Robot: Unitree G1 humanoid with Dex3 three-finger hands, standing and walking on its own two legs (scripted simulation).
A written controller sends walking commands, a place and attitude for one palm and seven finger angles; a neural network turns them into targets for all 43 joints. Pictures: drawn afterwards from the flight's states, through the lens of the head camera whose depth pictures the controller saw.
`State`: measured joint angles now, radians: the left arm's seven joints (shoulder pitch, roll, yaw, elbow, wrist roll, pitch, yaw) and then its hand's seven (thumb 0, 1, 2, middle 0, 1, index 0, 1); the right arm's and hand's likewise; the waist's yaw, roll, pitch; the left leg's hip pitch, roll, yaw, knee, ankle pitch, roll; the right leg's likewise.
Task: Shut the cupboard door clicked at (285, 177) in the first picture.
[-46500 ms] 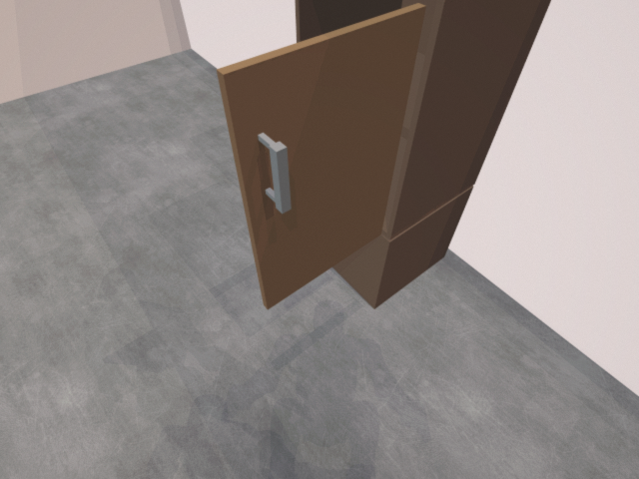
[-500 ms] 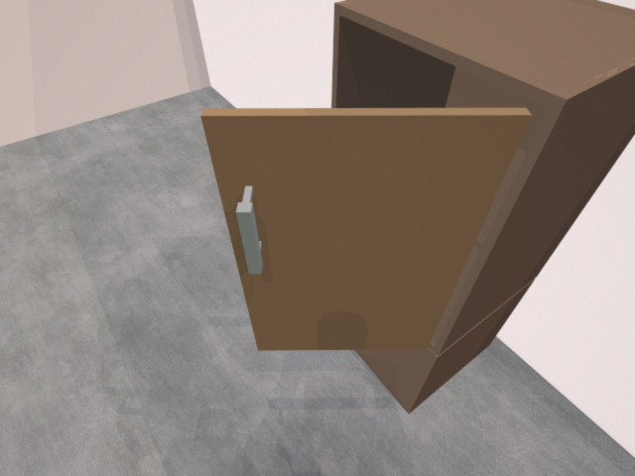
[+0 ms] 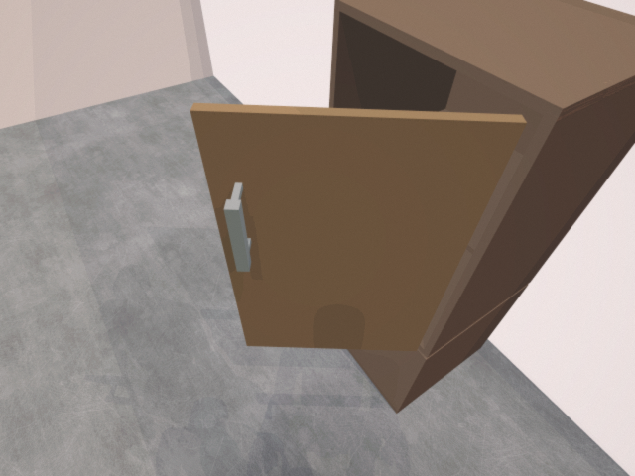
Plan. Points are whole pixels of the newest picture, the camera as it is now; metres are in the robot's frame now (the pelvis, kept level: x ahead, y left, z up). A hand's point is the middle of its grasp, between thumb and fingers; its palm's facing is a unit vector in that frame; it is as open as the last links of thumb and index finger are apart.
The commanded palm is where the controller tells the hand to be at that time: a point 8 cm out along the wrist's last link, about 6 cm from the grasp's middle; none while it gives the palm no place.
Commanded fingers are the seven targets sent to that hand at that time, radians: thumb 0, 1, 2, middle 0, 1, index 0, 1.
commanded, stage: look again from close up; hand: left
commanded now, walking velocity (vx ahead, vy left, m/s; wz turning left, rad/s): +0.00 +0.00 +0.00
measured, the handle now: (240, 228) +0.42 +0.14 +0.07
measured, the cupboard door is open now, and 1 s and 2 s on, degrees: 55 55 55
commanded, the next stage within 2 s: raise the hand and make a fist in 0.04 s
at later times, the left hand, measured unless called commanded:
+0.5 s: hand (238, 418) +0.20 +0.11 -0.02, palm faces +0.02 -1.00 +0.09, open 6.4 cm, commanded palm +0.12 +0.19 -0.04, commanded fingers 0.00 0.90 0.90 -0.53 -0.66 -0.53 -0.66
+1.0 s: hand (206, 412) +0.19 +0.15 +0.00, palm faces +0.07 -1.00 -0.03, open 4.1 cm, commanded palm +0.16 +0.20 +0.01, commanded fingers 0.00 0.90 0.90 -0.99 -1.16 -0.99 -1.16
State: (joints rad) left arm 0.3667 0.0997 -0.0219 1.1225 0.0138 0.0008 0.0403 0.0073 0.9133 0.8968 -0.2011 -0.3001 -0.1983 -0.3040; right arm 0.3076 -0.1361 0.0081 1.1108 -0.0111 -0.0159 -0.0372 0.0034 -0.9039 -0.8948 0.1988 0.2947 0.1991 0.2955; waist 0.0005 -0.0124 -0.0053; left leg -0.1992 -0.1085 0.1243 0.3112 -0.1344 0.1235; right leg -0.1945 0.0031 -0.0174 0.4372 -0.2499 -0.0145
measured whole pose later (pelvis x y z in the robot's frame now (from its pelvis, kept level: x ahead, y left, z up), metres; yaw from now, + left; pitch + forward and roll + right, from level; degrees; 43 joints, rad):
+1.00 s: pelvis +0.00 -0.05 -0.06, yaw +1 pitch +10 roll -1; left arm 0.52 0.23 0.18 -0.14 -0.32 -0.26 -0.22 0.02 0.90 0.90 -0.82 -0.97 -0.81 -0.97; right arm 0.31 -0.19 0.03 0.53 0.04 -0.14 -0.06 0.01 -0.90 -0.89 0.21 0.30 0.20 0.30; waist 0.00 0.03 -0.12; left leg -0.71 -0.02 0.05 0.96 -0.43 0.05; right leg -0.63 0.08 -0.09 0.94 -0.49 -0.08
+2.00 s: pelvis +0.00 +0.01 -0.02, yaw +2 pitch +2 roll -3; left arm 0.33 0.27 0.16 -0.20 -0.26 -0.11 -0.17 0.02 0.90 0.90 -1.30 -1.50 -1.30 -1.50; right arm 0.27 -0.25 0.06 0.56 0.03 -0.23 -0.06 0.01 -0.90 -0.89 0.20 0.30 0.20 0.30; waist 0.03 0.02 -0.04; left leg -0.41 -0.08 0.05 0.68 -0.31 0.11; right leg -0.32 0.03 -0.07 0.64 -0.35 -0.01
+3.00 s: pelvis +0.01 -0.05 -0.03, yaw +1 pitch +4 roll +0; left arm 0.03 0.21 0.12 0.06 -0.23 -0.13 -0.12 0.02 0.90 0.90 -1.30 -1.50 -1.30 -1.50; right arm 0.24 -0.26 0.05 0.59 0.04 -0.18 -0.05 0.01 -0.90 -0.90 0.20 0.30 0.20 0.30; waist 0.01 0.03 -0.06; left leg -0.44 -0.04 0.04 0.70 -0.34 0.05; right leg -0.36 0.07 -0.08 0.68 -0.40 -0.09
